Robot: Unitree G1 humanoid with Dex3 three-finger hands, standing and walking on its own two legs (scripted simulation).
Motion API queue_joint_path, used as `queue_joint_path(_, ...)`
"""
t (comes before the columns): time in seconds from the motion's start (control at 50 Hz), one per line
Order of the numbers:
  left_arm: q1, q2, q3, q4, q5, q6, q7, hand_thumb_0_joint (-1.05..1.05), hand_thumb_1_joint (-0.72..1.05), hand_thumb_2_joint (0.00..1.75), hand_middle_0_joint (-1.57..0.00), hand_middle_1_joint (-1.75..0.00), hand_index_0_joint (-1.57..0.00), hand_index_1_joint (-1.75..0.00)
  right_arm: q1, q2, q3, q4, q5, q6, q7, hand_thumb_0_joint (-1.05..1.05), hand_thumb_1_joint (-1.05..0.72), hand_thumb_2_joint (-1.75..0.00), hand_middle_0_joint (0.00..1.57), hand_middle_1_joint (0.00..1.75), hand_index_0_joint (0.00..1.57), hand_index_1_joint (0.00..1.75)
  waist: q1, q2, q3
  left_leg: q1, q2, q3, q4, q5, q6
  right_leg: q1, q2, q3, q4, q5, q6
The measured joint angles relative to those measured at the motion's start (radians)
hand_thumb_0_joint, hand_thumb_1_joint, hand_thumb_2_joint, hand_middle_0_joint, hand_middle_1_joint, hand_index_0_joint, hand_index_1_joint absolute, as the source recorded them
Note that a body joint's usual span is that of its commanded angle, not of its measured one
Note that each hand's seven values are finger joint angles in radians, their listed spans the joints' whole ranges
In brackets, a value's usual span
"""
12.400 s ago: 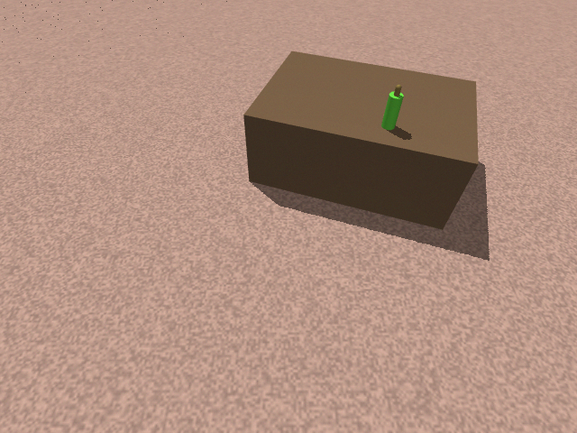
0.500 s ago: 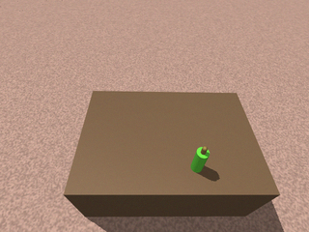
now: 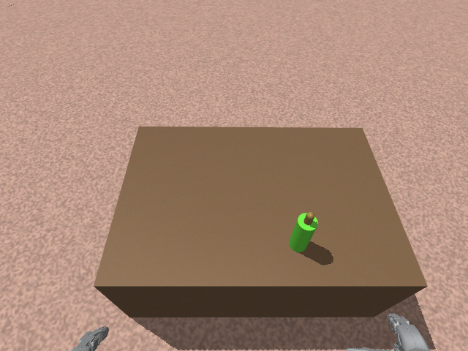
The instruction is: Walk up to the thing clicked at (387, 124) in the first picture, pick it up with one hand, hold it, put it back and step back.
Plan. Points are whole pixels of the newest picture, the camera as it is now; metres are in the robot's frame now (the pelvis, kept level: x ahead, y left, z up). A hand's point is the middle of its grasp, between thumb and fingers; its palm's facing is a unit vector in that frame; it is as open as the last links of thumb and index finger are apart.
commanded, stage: go down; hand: right
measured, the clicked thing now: (303, 230) +0.49 -0.19 -0.28
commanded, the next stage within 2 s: none
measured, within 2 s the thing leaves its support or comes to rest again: neither
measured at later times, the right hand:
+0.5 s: hand out of the picture +0.16 -0.26 -0.13, palm faces +0.03 +0.94 -0.33, open 17.5 cm
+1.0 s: hand (409, 326) +0.20 -0.30 -0.09, palm faces +0.18 +0.93 -0.32, open 17.3 cm
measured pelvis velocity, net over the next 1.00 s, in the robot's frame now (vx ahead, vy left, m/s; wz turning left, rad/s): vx -0.01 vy -0.01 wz -0.05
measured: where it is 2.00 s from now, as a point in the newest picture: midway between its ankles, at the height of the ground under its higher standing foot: outside the picture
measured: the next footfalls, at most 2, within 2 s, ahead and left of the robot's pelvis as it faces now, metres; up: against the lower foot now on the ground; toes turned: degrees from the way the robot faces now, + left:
none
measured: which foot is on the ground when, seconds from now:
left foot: down 0.00-1.00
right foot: down 0.00-1.00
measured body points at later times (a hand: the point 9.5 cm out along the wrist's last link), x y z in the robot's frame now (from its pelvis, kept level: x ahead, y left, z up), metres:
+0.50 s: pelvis +0.01 -0.02 -0.03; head +0.04 -0.03 +0.42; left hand +0.17 +0.22 -0.11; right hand +0.15 -0.31 -0.10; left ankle +0.03 +0.13 -0.73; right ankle -0.05 -0.14 -0.73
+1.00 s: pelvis -0.01 -0.01 -0.04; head +0.03 -0.03 +0.40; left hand +0.16 +0.23 -0.12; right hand +0.19 -0.35 -0.07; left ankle +0.03 +0.13 -0.73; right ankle -0.05 -0.14 -0.73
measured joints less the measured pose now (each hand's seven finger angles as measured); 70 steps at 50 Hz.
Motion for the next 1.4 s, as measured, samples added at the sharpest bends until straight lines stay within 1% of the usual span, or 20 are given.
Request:
queue_joint_path(0.08, -0.011, -0.004, -0.008, -0.032, -0.006, -0.021, 0.002, 0.01, 0.94, 0.9, -0.2, -0.3, -0.21, -0.3, 0.062, 0.014, 0.019, -0.108, 0.017, 0.088, 0.008, 0.01, -0.03, -0.15, 0.1, 0.04, 0.09, 0.04, 0.0, -0.015, -0.011, -0.01, 0.005, -0.002, 0.012, -0.008, -0.01, -0.017, 0.005, -0.001, 0.028, -0.017, -0.011)
queue_joint_path(0.14, -0.02, -0.007, -0.012, -0.047, -0.004, -0.035, 0.003, 0.01, 0.93, 0.89, -0.21, -0.3, -0.21, -0.3, 0.102, 0.022, 0.032, -0.184, 0.02, 0.133, 0.011, 0.01, 0.12, -0.11, 0.09, 0.04, 0.08, 0.04, -0.005, -0.014, -0.01, -0.026, 0.011, 0.0, 0.034, -0.02, -0.015, -0.038, 0.011, 0.002, 0.057, -0.031, -0.016)
queue_joint_path(0.26, -0.03, -0.017, -0.021, -0.059, 0.009, -0.076, 0.013, 0.01, 0.92, 0.89, -0.2, -0.3, -0.21, -0.3, 0.164, 0.026, 0.033, -0.327, 0.015, 0.162, -0.007, 0.0, 0.36, -0.05, 0.07, 0.04, 0.07, 0.04, -0.014, -0.001, -0.012, -0.075, 0.019, 0.01, 0.101, -0.056, -0.022, -0.096, 0.018, 0.015, 0.136, -0.07, -0.021)
queue_joint_path(0.34, -0.025, -0.021, -0.023, -0.062, 0.015, -0.093, 0.019, 0.01, 0.91, 0.89, -0.2, -0.3, -0.21, -0.3, 0.209, 0.021, 0.034, -0.42, 0.025, 0.185, -0.019, 0.0, 0.46, -0.03, 0.07, 0.04, 0.07, 0.04, -0.011, -0.003, -0.036, -0.104, 0.02, 0.018, 0.144, -0.082, -0.025, -0.132, 0.019, 0.024, 0.19, -0.1, -0.023)
queue_joint_path(0.48, -0.008, -0.022, -0.029, -0.081, 0.012, -0.105, 0.022, 0.01, 0.91, 0.9, -0.2, -0.3, -0.2, -0.3, 0.27, 0.011, 0.053, -0.542, 0.05, 0.246, -0.012, 0.0, 0.54, -0.01, 0.07, 0.04, 0.07, 0.04, 0.0, -0.026, -0.084, -0.137, 0.017, 0.025, 0.2, -0.116, -0.029, -0.174, 0.016, 0.032, 0.262, -0.143, -0.025)
queue_joint_path(0.58, 0.001, -0.022, -0.036, -0.107, 0.009, -0.114, 0.02, 0.01, 0.9, 0.89, -0.19, -0.3, -0.2, -0.3, 0.298, 0.007, 0.052, -0.604, 0.059, 0.298, -0.004, 0.0, 0.56, -0.01, 0.08, 0.04, 0.08, 0.04, 0.003, -0.031, -0.096, -0.168, 0.016, 0.029, 0.237, -0.131, -0.028, -0.206, 0.014, 0.036, 0.303, -0.16, -0.024)
queue_joint_path(0.68, 0.009, -0.019, -0.041, -0.128, 0.009, -0.128, 0.027, 0.01, 0.91, 0.89, -0.19, -0.3, -0.2, -0.3, 0.329, -0.001, 0.037, -0.67, 0.063, 0.327, -0.002, 0.0, 0.56, -0.01, 0.08, 0.04, 0.08, 0.04, 0.001, -0.025, -0.099, -0.204, 0.016, 0.033, 0.276, -0.143, -0.024, -0.242, 0.014, 0.041, 0.341, -0.171, -0.021)
queue_joint_path(0.8, 0.012, -0.016, -0.043, -0.142, 0.011, -0.153, 0.053, 0.02, 0.91, 0.89, -0.19, -0.3, -0.19, -0.3, 0.356, -0.021, 0.005, -0.736, 0.073, 0.337, 0.002, 0.0, 0.55, -0.01, 0.08, 0.04, 0.08, 0.04, -0.001, -0.019, -0.099, -0.241, 0.015, 0.04, 0.316, -0.154, -0.02, -0.281, 0.013, 0.05, 0.382, -0.183, -0.016)
queue_joint_path(0.88, 0.011, -0.012, -0.048, -0.133, 0.014, -0.18, 0.078, 0.02, 0.9, 0.89, -0.19, -0.3, -0.19, -0.3, 0.31, -0.044, -0.029, -0.727, 0.088, 0.322, 0.012, 0.0, 0.54, -0.01, 0.08, 0.04, 0.08, 0.04, -0.003, -0.017, -0.095, -0.258, 0.017, 0.047, 0.337, -0.16, -0.017, -0.301, 0.014, 0.058, 0.404, -0.187, -0.013)
queue_joint_path(0.98, 0.001, -0.012, -0.061, -0.094, 0.015, -0.21, 0.108, 0.02, 0.9, 0.89, -0.19, -0.3, -0.19, -0.3, 0.168, -0.094, -0.098, -0.658, 0.122, 0.271, 0.046, -0.01, 0.52, -0.01, 0.09, 0.04, 0.08, 0.04, 0.002, -0.005, -0.086, -0.269, 0.017, 0.053, 0.349, -0.159, -0.012, -0.314, 0.015, 0.065, 0.416, -0.184, -0.007)
queue_joint_path(1.04, 0.001, -0.011, -0.068, -0.074, 0.013, -0.214, 0.118, 0.02, 0.9, 0.89, -0.19, -0.3, -0.19, -0.3, 0.075, -0.135, -0.139, -0.586, 0.137, 0.241, 0.088, -0.01, 0.51, -0.01, 0.09, 0.03, 0.09, 0.03, 0.015, -0.004, -0.085, -0.262, 0.015, 0.055, 0.34, -0.152, -0.009, -0.308, 0.012, 0.066, 0.408, -0.178, -0.005)
queue_joint_path(1.1, 0.011, -0.002, -0.067, -0.063, 0.012, -0.214, 0.121, 0.02, 0.9, 0.89, -0.19, -0.29, -0.2, -0.3, -0.011, -0.175, -0.182, -0.485, 0.15, 0.223, 0.138, -0.01, 0.5, -0.01, 0.1, 0.03, 0.09, 0.03, 0.029, -0.01, -0.092, -0.26, 0.011, 0.053, 0.325, -0.143, -0.009, -0.307, 0.008, 0.064, 0.398, -0.172, -0.005)
queue_joint_path(1.14, 0.022, 0.006, -0.062, -0.059, 0.011, -0.21, 0.12, 0.01, 0.9, 0.89, -0.19, -0.29, -0.2, -0.3, -0.054, -0.197, -0.206, -0.424, 0.155, 0.212, 0.173, 0.0, 0.49, -0.01, 0.1, 0.03, 0.09, 0.03, 0.036, -0.015, -0.095, -0.259, 0.008, 0.049, 0.315, -0.137, -0.009, -0.304, 0.006, 0.059, 0.389, -0.168, -0.005)
queue_joint_path(1.2, 0.044, 0.02, -0.051, -0.053, 0.009, -0.202, 0.114, 0.01, 0.89, 0.89, -0.19, -0.29, -0.2, -0.3, -0.101, -0.222, -0.231, -0.34, 0.162, 0.183, 0.232, 0.0, 0.49, -0.01, 0.1, 0.03, 0.09, 0.03, 0.04, -0.02, -0.094, -0.258, 0.007, 0.042, 0.303, -0.129, -0.01, -0.301, 0.005, 0.051, 0.375, -0.161, -0.007)
queue_joint_path(1.26, 0.067, 0.034, -0.039, -0.046, 0.01, -0.191, 0.107, 0.01, 0.89, 0.9, -0.19, -0.29, -0.19, -0.29, -0.138, -0.237, -0.254, -0.274, 0.163, 0.14, 0.285, 0.0, 0.51, -0.01, 0.09, 0.03, 0.08, 0.03, 0.037, -0.02, -0.085, -0.263, 0.008, 0.035, 0.298, -0.124, -0.011, -0.302, 0.007, 0.045, 0.368, -0.156, -0.01)
queue_joint_path(1.3, 0.079, 0.04, -0.033, -0.041, 0.012, -0.185, 0.102, 0.01, 0.89, 0.9, -0.19, -0.29, -0.19, -0.29, -0.162, -0.245, -0.27, -0.237, 0.162, 0.099, 0.312, 0.0, 0.52, -0.01, 0.09, 0.04, 0.08, 0.04, 0.033, -0.016, -0.075, -0.269, 0.01, 0.031, 0.299, -0.121, -0.012, -0.306, 0.009, 0.041, 0.366, -0.154, -0.011)
queue_joint_path(1.4, 0.096, 0.044, -0.032, -0.039, 0.019, -0.17, 0.092, 0.01, 0.89, 0.9, -0.19, -0.29, -0.19, -0.29, -0.243, -0.279, -0.311, -0.133, 0.159, -0.021, 0.359, 0.0, 0.56, -0.01, 0.08, 0.04, 0.08, 0.04, 0.03, 0.004, -0.051, -0.302, 0.014, 0.027, 0.312, -0.117, -0.011, -0.337, 0.014, 0.038, 0.377, -0.148, -0.012)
